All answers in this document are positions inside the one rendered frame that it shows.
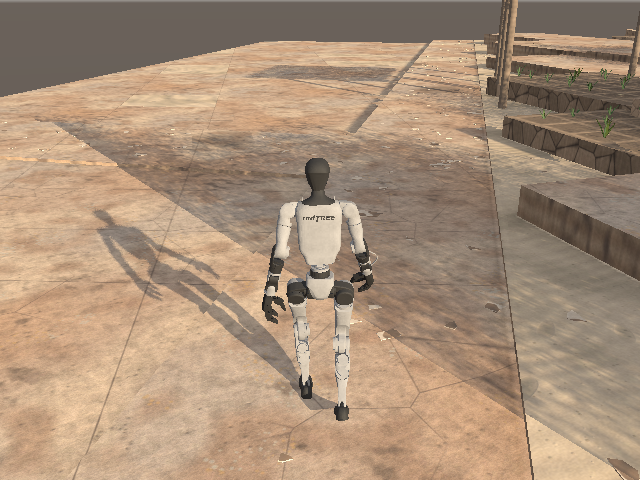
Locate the robot left upper arm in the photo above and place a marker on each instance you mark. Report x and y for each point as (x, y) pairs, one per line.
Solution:
(287, 212)

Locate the robot right forearm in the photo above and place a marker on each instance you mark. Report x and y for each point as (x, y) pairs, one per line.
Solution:
(364, 261)

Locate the robot left forearm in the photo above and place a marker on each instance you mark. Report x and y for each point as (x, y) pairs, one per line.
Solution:
(274, 274)

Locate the right robot hand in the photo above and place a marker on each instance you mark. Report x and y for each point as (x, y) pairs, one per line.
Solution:
(360, 277)

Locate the robot right upper arm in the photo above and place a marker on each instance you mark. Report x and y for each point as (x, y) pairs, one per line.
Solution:
(350, 211)

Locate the left robot hand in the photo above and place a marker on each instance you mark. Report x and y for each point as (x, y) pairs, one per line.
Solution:
(267, 308)

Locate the humanoid robot head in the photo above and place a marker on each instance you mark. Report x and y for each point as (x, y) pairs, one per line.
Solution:
(317, 173)

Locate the right robot foot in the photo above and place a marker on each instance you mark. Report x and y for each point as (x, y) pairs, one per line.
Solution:
(341, 412)

